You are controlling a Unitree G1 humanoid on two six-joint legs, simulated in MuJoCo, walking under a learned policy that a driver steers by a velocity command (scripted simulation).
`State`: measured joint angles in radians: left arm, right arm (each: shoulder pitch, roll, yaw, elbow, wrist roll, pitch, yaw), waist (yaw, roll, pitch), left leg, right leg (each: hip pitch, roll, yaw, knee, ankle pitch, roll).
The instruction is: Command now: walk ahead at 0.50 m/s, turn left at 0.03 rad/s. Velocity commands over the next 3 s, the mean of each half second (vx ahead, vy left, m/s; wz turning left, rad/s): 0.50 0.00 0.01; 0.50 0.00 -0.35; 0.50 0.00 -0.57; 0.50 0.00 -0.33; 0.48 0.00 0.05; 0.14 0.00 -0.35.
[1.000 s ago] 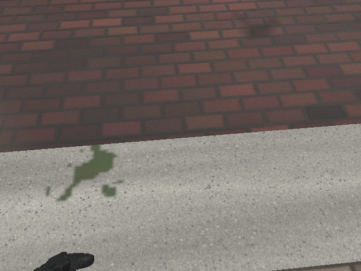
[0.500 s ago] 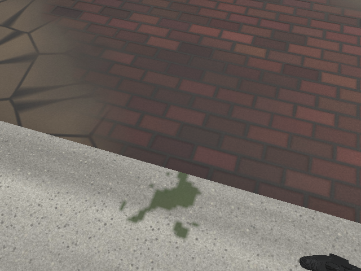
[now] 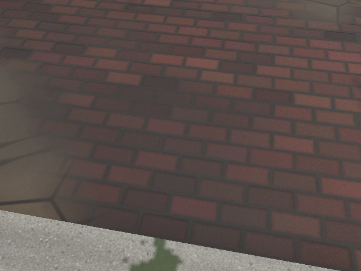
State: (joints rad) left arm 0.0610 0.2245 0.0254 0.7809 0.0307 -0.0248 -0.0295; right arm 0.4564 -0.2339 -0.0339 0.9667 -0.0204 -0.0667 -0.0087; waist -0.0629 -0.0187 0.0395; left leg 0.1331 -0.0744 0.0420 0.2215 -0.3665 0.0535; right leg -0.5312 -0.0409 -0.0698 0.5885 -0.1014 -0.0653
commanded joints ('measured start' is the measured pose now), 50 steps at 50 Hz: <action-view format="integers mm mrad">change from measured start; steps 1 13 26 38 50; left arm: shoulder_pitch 247 306 410 336 22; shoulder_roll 124 126 131 89 105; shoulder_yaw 46 48 40 62 87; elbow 25 120 198 173 60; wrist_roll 5 -23 -11 -15 4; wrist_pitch -28 -73 -42 46 50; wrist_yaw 23 23 42 18 -10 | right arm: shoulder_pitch -31 -169 -439 -155 -13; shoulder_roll -177 -62 -74 -89 -122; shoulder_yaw -36 -20 -9 -34 -42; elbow -32 -117 -207 -113 -22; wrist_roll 0 -13 -8 10 -12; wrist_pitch -4 55 24 -30 -82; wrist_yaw -11 27 35 10 -16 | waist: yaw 168 39 96 86 56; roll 52 -33 -62 87 71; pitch -83 20 44 3 118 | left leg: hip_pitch -92 -732 -629 -251 -174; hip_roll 241 173 109 334 323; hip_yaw -43 -65 19 -134 64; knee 353 815 380 -64 40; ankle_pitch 978 180 267 401 264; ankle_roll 88 -17 12 105 69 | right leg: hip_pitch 332 364 577 32 -283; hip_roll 81 -169 -167 -48 -28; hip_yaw -36 217 90 145 122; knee -97 -467 -352 526 259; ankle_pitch -44 65 468 -155 315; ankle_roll -65 -159 -116 2 14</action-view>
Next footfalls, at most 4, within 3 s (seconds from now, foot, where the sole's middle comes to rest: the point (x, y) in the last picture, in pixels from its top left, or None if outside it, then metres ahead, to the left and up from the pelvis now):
0.04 right None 0.19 -0.10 -0.77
0.58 left None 0.46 0.09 -0.77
1.30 right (216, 205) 0.81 -0.17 -0.94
1.74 left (200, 156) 1.09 -0.13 -0.94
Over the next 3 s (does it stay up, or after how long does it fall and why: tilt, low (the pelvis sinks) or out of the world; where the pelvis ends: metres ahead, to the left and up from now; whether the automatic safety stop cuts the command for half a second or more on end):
stays up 1.25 -0.43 -0.16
